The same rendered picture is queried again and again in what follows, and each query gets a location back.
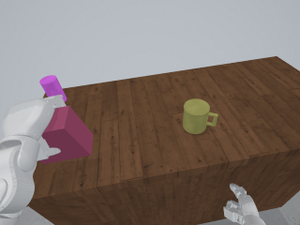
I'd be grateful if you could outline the left robot forearm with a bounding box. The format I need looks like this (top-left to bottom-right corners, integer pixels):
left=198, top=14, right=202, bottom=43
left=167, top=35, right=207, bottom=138
left=0, top=135, right=40, bottom=225

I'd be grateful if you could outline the left robot hand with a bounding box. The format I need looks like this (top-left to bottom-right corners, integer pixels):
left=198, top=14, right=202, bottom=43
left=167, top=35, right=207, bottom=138
left=2, top=95, right=67, bottom=161

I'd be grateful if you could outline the table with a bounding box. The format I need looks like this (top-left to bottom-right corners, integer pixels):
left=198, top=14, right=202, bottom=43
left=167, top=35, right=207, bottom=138
left=26, top=56, right=300, bottom=225

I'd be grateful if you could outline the right robot forearm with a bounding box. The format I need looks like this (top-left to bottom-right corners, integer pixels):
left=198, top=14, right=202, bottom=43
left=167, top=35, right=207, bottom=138
left=242, top=215, right=265, bottom=225

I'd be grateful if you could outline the sponge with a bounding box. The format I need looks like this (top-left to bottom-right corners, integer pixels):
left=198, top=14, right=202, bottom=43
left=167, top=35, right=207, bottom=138
left=39, top=105, right=94, bottom=164

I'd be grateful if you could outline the right robot hand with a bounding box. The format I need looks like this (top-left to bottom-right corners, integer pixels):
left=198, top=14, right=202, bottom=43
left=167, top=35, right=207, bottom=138
left=223, top=183, right=260, bottom=225

